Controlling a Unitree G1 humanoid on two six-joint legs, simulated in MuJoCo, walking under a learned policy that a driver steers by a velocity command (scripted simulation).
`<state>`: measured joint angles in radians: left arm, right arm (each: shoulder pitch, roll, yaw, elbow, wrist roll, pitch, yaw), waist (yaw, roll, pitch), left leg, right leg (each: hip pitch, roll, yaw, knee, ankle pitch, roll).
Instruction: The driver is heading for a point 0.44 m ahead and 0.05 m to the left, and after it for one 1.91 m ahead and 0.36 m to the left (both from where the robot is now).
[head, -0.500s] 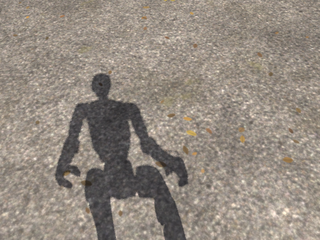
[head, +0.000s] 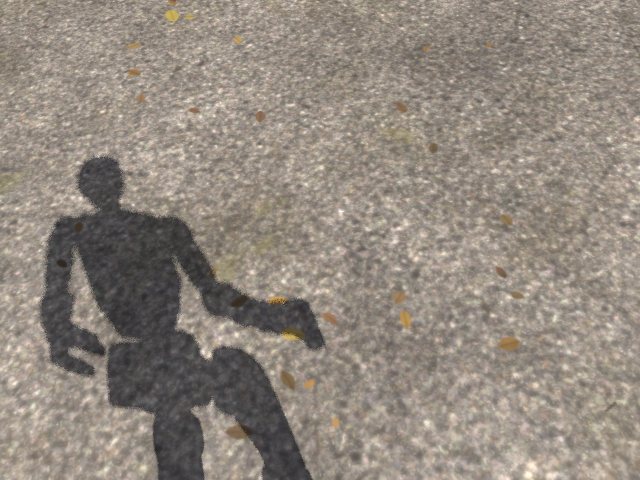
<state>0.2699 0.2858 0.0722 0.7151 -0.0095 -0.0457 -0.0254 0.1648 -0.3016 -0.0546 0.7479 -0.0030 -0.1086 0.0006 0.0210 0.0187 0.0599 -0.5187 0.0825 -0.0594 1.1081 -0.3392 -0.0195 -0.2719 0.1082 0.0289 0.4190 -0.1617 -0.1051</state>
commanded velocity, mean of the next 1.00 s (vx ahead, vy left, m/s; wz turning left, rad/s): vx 0.28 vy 0.00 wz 0.07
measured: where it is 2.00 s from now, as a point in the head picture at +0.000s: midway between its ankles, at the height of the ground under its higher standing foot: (323, 478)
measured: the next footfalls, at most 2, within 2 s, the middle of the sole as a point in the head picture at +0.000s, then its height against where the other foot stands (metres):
left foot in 0.28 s outside the picture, level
right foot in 0.74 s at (390, 469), level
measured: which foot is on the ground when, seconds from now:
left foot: up 0.00-0.26, down 0.28-0.74, up 0.76-1.00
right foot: down 0.00-0.32, up 0.34-0.72, down 0.74-1.00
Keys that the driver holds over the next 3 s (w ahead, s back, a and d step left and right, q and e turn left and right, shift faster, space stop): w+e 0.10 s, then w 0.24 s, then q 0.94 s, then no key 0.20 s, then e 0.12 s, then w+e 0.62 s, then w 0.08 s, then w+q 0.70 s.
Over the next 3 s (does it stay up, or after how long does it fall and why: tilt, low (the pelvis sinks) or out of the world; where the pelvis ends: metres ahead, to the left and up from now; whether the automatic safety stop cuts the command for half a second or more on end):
stays up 1.04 0.09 0.00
